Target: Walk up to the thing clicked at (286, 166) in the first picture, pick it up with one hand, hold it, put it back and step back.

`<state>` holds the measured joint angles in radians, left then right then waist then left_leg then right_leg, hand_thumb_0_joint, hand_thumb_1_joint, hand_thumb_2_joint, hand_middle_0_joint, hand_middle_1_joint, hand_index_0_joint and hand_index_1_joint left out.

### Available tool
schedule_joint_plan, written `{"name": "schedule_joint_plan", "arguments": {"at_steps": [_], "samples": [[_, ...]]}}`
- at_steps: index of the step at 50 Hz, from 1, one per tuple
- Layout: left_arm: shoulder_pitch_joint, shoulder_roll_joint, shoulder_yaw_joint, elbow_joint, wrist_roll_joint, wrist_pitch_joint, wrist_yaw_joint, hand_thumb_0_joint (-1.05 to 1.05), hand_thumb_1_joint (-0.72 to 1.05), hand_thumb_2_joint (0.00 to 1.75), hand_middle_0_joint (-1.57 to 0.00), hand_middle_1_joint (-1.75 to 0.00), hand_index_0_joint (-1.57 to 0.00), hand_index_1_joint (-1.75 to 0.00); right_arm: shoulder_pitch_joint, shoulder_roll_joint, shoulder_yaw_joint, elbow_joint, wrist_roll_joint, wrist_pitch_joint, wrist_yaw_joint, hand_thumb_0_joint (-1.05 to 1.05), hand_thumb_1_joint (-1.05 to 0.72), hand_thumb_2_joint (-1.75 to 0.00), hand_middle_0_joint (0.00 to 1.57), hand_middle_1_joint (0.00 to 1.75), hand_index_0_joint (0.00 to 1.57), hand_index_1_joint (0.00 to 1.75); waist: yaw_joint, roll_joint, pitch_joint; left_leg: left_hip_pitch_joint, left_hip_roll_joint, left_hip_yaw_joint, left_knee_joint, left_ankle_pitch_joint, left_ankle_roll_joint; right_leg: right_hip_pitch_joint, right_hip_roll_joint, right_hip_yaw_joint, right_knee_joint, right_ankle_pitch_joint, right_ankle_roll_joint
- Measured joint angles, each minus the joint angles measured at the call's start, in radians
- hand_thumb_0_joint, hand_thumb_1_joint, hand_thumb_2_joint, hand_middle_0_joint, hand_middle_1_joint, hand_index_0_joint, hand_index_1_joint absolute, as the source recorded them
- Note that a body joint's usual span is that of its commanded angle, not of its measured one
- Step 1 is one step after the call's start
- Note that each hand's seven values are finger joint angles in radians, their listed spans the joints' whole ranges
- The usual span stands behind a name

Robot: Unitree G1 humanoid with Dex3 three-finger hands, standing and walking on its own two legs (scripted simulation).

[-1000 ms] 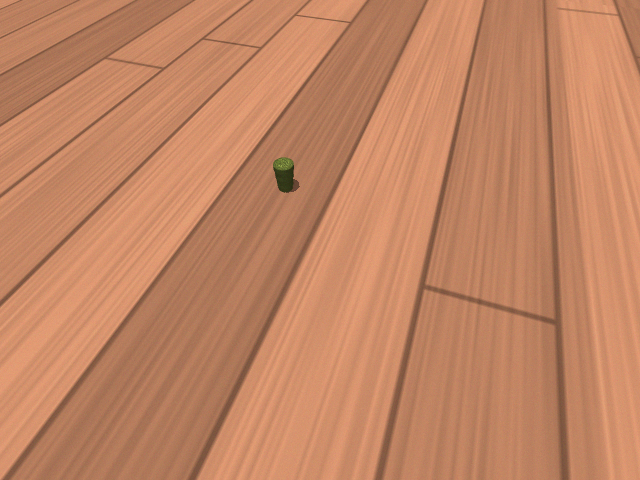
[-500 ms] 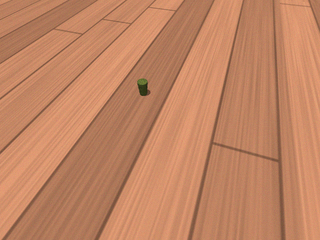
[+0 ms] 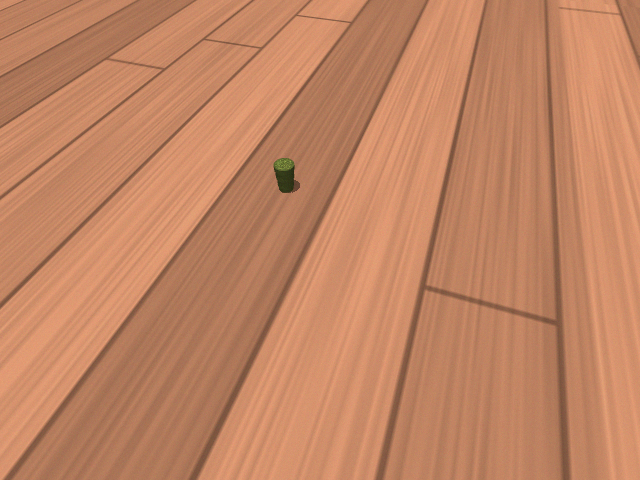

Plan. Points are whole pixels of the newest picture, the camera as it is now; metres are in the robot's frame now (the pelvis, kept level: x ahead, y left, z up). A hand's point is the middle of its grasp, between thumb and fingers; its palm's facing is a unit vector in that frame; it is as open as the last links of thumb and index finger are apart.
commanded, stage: stand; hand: left
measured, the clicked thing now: (285, 176) +1.47 +0.19 -0.71
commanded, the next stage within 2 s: walk up in 0.12 s
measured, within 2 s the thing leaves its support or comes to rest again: neither
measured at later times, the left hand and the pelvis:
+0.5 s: hand out of the picture +0.11 +0.34 -0.17, palm faces -0.02 -0.93 -0.36, open 7.4 cm; pelvis +0.09 +0.05 -0.02, yaw +0 degrees
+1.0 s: hand (194, 291) +0.46 +0.26 -0.13, palm faces -0.06 -0.93 -0.35, open 7.3 cm; pelvis +0.31 +0.01 -0.02, yaw -2 degrees
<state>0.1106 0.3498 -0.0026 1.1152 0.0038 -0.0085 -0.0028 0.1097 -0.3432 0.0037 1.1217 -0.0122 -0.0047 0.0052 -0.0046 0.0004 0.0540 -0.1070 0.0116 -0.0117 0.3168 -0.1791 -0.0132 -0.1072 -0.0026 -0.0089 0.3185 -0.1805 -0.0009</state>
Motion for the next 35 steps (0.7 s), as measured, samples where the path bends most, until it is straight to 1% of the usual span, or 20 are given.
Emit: {"name": "schedule_joint_plan", "arguments": {"at_steps": [6, 7, 9, 10, 11, 12, 13, 15, 18, 19, 20, 21, 22, 23, 25, 27, 29, 31, 33, 35], "samples": [[0.003, 0.001, 0.001, 0.002, 0.0, 0.001, -0.001, 0.0, 0.91, 0.89, -0.2, -0.3, -0.2, -0.3, 0.003, 0.001, 0.001, 0.001, -0.001, -0.001, 0.0, 0.01, -0.91, -0.9, 0.21, 0.3, 0.21, 0.3, 0.001, 0.0, 0.001, 0.002, 0.0, 0.001, -0.005, 0.001, -0.001, 0.0, 0.0, 0.001, -0.001, -0.001, 0.0], [0.009, 0.002, 0.01, -0.006, 0.005, 0.001, -0.01, 0.0, 0.91, 0.89, -0.2, -0.3, -0.2, -0.3, 0.01, 0.002, -0.008, -0.008, -0.005, -0.003, 0.008, 0.01, -0.91, -0.9, 0.21, 0.3, 0.21, 0.3, 0.001, -0.001, -0.001, -0.007, -0.001, 0.001, 0.018, -0.033, 0.01, -0.009, 0.0, 0.001, 0.019, -0.03, -0.006], [0.036, 0.009, 0.032, -0.03, 0.017, -0.009, -0.033, 0.0, 0.91, 0.89, -0.21, -0.3, -0.2, -0.3, 0.039, -0.005, -0.028, -0.031, -0.017, -0.012, 0.028, 0.01, -0.91, -0.9, 0.21, 0.3, 0.21, 0.3, 0.004, 0.0, -0.019, -0.037, -0.002, 0.001, 0.099, -0.151, 0.04, -0.035, 0.003, 0.002, 0.092, -0.136, -0.025], [0.052, 0.014, 0.041, -0.043, 0.021, -0.015, -0.041, 0.0, 0.91, 0.89, -0.21, -0.3, -0.2, -0.3, 0.055, -0.012, -0.037, -0.043, -0.022, -0.014, 0.036, 0.01, -0.91, -0.9, 0.21, 0.3, 0.21, 0.3, 0.007, 0.003, -0.031, -0.056, -0.001, -0.001, 0.143, -0.2, 0.053, -0.047, 0.006, 0.003, 0.121, -0.17, -0.033], [0.066, 0.019, 0.049, -0.056, 0.025, -0.022, -0.047, 0.0, 0.91, 0.89, -0.21, -0.3, -0.2, -0.3, 0.067, -0.022, -0.046, -0.053, -0.026, -0.014, 0.042, 0.01, -0.9, -0.9, 0.21, 0.3, 0.21, 0.3, 0.009, 0.009, -0.038, -0.076, 0.003, -0.002, 0.188, -0.229, 0.063, -0.054, 0.01, 0.001, 0.136, -0.172, -0.04], [0.078, 0.025, 0.056, -0.069, 0.028, -0.03, -0.052, 0.0, 0.91, 0.89, -0.21, -0.3, -0.2, -0.3, 0.076, -0.032, -0.054, -0.06, -0.029, -0.014, 0.045, 0.01, -0.9, -0.9, 0.21, 0.3, 0.21, 0.3, 0.012, 0.012, -0.04, -0.104, 0.006, 0.003, 0.248, -0.246, 0.064, -0.053, 0.01, -0.003, 0.137, -0.136, -0.043], [0.088, 0.03, 0.062, -0.081, 0.031, -0.038, -0.054, 0.0, 0.91, 0.89, -0.21, -0.3, -0.2, -0.3, 0.081, -0.041, -0.061, -0.064, -0.032, -0.014, 0.046, 0.01, -0.9, -0.9, 0.21, 0.3, 0.21, 0.3, 0.016, 0.013, -0.037, -0.135, 0.007, 0.01, 0.311, -0.259, 0.061, -0.047, 0.008, -0.007, 0.132, -0.096, -0.043], [0.11, 0.036, 0.071, -0.1, 0.035, -0.043, -0.057, 0.0, 0.91, 0.89, -0.21, -0.3, -0.2, -0.3, 0.088, -0.064, -0.073, -0.069, -0.034, -0.012, 0.052, 0.01, -0.91, -0.9, 0.21, 0.3, 0.21, 0.3, 0.03, 0.027, -0.026, -0.189, 0.021, 0.009, 0.394, -0.272, 0.053, -0.021, 0.011, -0.014, 0.118, -0.105, -0.036], [0.148, 0.061, 0.077, -0.119, 0.035, -0.034, -0.062, 0.0, 0.91, 0.89, -0.21, -0.3, -0.2, -0.3, 0.096, -0.079, -0.085, -0.093, -0.033, -0.025, 0.065, 0.01, -0.91, -0.9, 0.21, 0.3, 0.21, 0.3, 0.043, 0.021, -0.016, -0.226, 0.042, 0.015, 0.35, -0.259, 0.042, 0.02, 0.002, -0.015, 0.1, -0.131, -0.023], [0.159, 0.073, 0.078, -0.122, 0.033, -0.027, -0.064, 0.0, 0.91, 0.89, -0.21, -0.3, -0.2, -0.3, 0.1, -0.082, -0.089, -0.103, -0.033, -0.033, 0.068, 0.01, -0.91, -0.9, 0.21, 0.3, 0.21, 0.3, 0.043, 0.014, -0.012, -0.223, 0.047, 0.021, 0.302, -0.222, 0.038, 0.027, -0.005, -0.016, 0.112, -0.147, -0.017], [0.169, 0.085, 0.08, -0.124, 0.031, -0.02, -0.066, 0.0, 0.91, 0.89, -0.21, -0.3, -0.2, -0.3, 0.104, -0.082, -0.094, -0.114, -0.033, -0.042, 0.069, 0.01, -0.91, -0.9, 0.21, 0.3, 0.21, 0.3, 0.042, 0.001, -0.009, -0.211, 0.044, 0.034, 0.273, -0.139, 0.026, 0.027, -0.017, -0.012, 0.144, -0.175, -0.015], [0.18, 0.098, 0.081, -0.125, 0.03, -0.013, -0.066, 0.0, 0.91, 0.89, -0.21, -0.3, -0.2, -0.3, 0.106, -0.08, -0.1, -0.126, -0.035, -0.052, 0.068, 0.01, -0.91, -0.9, 0.21, 0.3, 0.21, 0.3, 0.043, -0.021, -0.006, -0.197, 0.03, 0.052, 0.262, -0.065, 0.024, 0.012, -0.036, 0.002, 0.204, -0.217, -0.029], [0.188, 0.106, 0.083, -0.122, 0.027, -0.005, -0.063, 0.0, 0.91, 0.89, -0.21, -0.3, -0.2, -0.3, 0.11, -0.079, -0.105, -0.141, -0.04, -0.064, 0.064, 0.01, -0.91, -0.9, 0.21, 0.3, 0.21, 0.3, 0.04, -0.038, -0.008, -0.194, 0.019, 0.069, 0.276, -0.058, 0.025, -0.03, -0.04, 0.031, 0.318, -0.266, -0.041], [0.191, 0.107, 0.083, -0.114, 0.026, 0.003, -0.059, 0.01, 0.91, 0.9, -0.21, -0.3, -0.2, -0.3, 0.115, -0.076, -0.108, -0.155, -0.039, -0.073, 0.06, 0.01, -0.91, -0.9, 0.21, 0.3, 0.21, 0.3, 0.03, -0.044, -0.01, -0.187, 0.014, 0.078, 0.287, -0.082, 0.029, -0.082, -0.022, 0.063, 0.45, -0.297, -0.049], [0.188, 0.11, 0.071, -0.106, 0.018, 0.007, -0.053, 0.01, 0.91, 0.9, -0.2, -0.3, -0.2, -0.3, 0.133, -0.067, -0.103, -0.174, -0.027, -0.08, 0.054, 0.01, -0.91, -0.9, 0.21, 0.3, 0.21, 0.3, 0.014, -0.055, -0.014, -0.149, 0.007, 0.09, 0.258, -0.106, 0.038, -0.181, 0.009, 0.095, 0.643, -0.272, -0.054], [0.179, 0.113, 0.064, -0.111, 0.01, -0.004, -0.056, 0.01, 0.91, 0.9, -0.2, -0.3, -0.2, -0.3, 0.155, -0.057, -0.092, -0.183, -0.019, -0.08, 0.049, 0.0, -0.91, -0.9, 0.21, 0.3, 0.21, 0.3, 0.005, -0.068, -0.012, -0.094, 0.0, 0.1, 0.2, -0.103, 0.043, -0.26, 0.006, 0.09, 0.704, -0.212, -0.044], [0.169, 0.113, 0.06, -0.124, 0.007, -0.015, -0.065, 0.01, 0.91, 0.9, -0.2, -0.3, -0.2, -0.3, 0.177, -0.051, -0.082, -0.188, -0.014, -0.079, 0.047, 0.0, -0.91, -0.9, 0.21, 0.3, 0.21, 0.3, -0.002, -0.074, -0.008, -0.039, -0.007, 0.109, 0.14, -0.096, 0.045, -0.321, -0.014, 0.076, 0.681, -0.161, -0.024], [0.156, 0.111, 0.058, -0.138, 0.007, -0.018, -0.075, 0.01, 0.91, 0.9, -0.2, -0.3, -0.2, -0.3, 0.199, -0.047, -0.075, -0.193, -0.012, -0.081, 0.048, 0.01, -0.9, -0.9, 0.21, 0.3, 0.21, 0.3, -0.009, -0.075, -0.001, 0.014, -0.011, 0.115, 0.089, -0.096, 0.046, -0.365, -0.037, 0.061, 0.617, -0.119, -0.005], [0.138, 0.105, 0.056, -0.153, 0.009, -0.016, -0.084, 0.01, 0.91, 0.9, -0.2, -0.3, -0.2, -0.3, 0.219, -0.046, -0.072, -0.198, -0.009, -0.081, 0.049, 0.01, -0.9, -0.9, 0.21, 0.3, 0.21, 0.3, -0.017, -0.068, 0.009, 0.063, -0.012, 0.119, 0.052, -0.104, 0.044, -0.394, -0.06, 0.042, 0.533, -0.077, 0.002], [0.114, 0.098, 0.054, -0.168, 0.011, -0.014, -0.091, 0.01, 0.91, 0.9, -0.2, -0.3, -0.2, -0.3, 0.238, -0.048, -0.069, -0.203, -0.006, -0.08, 0.05, 0.01, -0.9, -0.9, 0.21, 0.3, 0.21, 0.3, -0.026, -0.059, 0.021, 0.105, -0.013, 0.122, 0.03, -0.12, 0.037, -0.41, -0.079, 0.023, 0.442, -0.025, -0.001]]}}
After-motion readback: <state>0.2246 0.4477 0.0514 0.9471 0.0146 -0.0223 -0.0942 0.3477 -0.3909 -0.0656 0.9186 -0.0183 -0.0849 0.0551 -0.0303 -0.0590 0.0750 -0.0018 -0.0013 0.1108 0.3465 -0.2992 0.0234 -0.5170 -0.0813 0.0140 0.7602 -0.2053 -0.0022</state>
